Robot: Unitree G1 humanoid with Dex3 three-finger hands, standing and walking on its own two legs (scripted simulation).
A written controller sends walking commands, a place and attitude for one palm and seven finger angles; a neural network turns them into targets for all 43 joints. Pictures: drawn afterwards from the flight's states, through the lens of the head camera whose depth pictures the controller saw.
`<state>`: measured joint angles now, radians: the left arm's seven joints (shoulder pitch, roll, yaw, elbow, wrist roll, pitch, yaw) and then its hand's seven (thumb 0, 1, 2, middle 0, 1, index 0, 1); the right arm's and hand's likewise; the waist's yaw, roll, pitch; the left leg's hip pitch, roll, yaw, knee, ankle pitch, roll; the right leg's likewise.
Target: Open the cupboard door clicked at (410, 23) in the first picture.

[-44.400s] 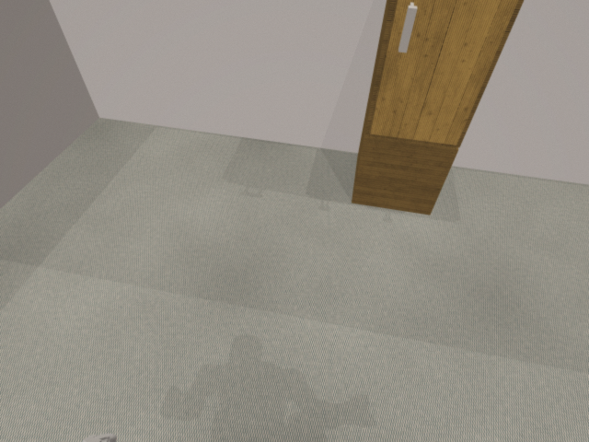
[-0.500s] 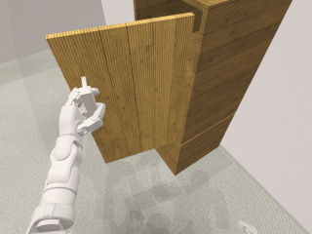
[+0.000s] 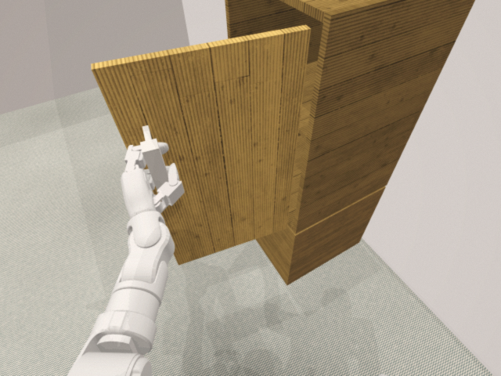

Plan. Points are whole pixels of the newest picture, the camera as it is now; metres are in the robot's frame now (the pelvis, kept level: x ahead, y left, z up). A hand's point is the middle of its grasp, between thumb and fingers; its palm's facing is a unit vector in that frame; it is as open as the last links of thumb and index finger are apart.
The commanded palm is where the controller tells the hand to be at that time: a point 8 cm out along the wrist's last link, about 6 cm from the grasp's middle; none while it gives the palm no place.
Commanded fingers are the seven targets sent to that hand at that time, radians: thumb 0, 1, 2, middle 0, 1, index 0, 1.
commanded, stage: pull the door open along its arc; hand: left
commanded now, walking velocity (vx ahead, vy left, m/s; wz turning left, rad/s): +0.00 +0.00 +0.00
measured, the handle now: (157, 164) +0.45 +0.18 +0.10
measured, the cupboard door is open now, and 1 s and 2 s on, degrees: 81 98 100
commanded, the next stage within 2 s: open thumb and fingers to let go in 0.40 s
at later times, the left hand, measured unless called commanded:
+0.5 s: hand (210, 221) +0.32 +0.07 +0.10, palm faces +0.30 -0.95 +0.00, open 6.6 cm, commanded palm +0.29 +0.11 +0.10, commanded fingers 0.00 0.83 0.87 -0.40 -1.34 -0.40 -1.34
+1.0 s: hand (205, 219) +0.33 +0.08 +0.10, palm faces +0.30 -0.95 +0.00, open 12.2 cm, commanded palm +0.29 +0.12 +0.10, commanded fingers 0.00 -0.50 0.30 -0.27 -1.00 -0.27 -1.00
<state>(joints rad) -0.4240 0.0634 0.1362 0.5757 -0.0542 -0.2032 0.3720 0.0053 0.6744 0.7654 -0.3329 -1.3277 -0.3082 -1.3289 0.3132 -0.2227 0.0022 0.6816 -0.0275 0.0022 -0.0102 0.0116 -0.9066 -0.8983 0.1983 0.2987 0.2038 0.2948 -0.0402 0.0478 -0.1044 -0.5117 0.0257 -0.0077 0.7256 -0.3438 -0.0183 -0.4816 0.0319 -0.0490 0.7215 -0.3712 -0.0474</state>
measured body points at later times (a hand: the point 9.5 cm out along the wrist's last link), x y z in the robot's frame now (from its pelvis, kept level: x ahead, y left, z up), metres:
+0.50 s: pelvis +0.03 +0.00 +0.01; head +0.02 -0.01 +0.46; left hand +0.30 +0.12 +0.11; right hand +0.23 -0.20 -0.07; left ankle +0.01 +0.13 -0.71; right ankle -0.01 -0.09 -0.71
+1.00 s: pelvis +0.02 +0.01 +0.00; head +0.03 -0.01 +0.45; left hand +0.31 +0.13 +0.10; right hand +0.18 -0.21 -0.10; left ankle +0.01 +0.13 -0.71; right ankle -0.01 -0.09 -0.71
